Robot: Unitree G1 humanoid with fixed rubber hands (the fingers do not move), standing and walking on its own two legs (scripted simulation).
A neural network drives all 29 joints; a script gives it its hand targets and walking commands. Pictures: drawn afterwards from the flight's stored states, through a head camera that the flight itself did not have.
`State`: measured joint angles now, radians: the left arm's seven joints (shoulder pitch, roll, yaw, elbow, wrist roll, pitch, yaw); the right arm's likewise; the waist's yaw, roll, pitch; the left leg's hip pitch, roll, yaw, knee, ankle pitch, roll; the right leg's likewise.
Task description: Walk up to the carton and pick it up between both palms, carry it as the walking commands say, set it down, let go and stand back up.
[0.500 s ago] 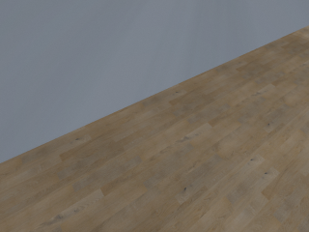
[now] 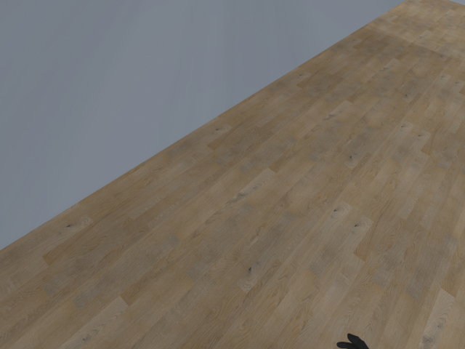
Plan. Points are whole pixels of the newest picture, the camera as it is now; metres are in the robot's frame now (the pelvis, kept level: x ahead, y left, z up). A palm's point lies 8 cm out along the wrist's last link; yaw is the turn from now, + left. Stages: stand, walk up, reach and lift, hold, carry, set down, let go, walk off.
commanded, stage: walk up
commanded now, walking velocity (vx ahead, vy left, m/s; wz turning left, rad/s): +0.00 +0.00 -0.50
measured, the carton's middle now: out of the picture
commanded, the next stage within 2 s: none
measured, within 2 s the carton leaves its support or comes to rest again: neither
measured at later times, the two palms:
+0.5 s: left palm (122, 345) +0.17 +0.18 -0.11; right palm out of the picture -0.05 -0.30 -0.14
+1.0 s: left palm (105, 344) +0.18 +0.22 -0.14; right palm out of the picture -0.07 -0.24 -0.09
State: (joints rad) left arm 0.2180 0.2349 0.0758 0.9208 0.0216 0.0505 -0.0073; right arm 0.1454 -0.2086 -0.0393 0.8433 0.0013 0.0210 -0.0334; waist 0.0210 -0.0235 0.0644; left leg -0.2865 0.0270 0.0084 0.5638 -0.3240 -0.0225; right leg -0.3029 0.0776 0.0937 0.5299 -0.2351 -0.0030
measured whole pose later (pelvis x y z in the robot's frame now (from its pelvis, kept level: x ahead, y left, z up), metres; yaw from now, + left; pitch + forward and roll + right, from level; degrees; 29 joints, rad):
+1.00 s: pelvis -0.01 +0.02 +0.01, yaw -32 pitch +0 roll -4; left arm 0.24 0.27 0.11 0.90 0.04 0.07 -0.03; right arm 0.21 -0.19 -0.04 0.87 -0.03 0.03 -0.04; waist 0.01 -0.04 0.04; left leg -0.26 0.08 0.11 0.52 -0.26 0.04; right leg -0.48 0.04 0.03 1.11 -0.40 0.06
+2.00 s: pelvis +0.19 -0.26 +0.01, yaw -60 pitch -1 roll -1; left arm 0.28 0.23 0.07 0.97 0.04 -0.04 -0.02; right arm 0.24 -0.18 -0.03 0.96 -0.03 -0.08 0.01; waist 0.02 -0.03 0.06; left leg -0.27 0.06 0.18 0.49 -0.21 0.05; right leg -0.46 -0.06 0.00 1.21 -0.29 -0.01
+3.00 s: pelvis +0.39 -0.73 +0.01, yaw -66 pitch -1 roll -3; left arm 0.35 0.22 0.08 1.07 0.04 -0.04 -0.03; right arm 0.23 -0.16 -0.04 1.00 -0.03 -0.06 0.00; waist 0.01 -0.05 0.03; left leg -0.30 0.10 0.13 0.54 -0.22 0.02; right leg -0.37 -0.04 -0.04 1.14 -0.30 0.00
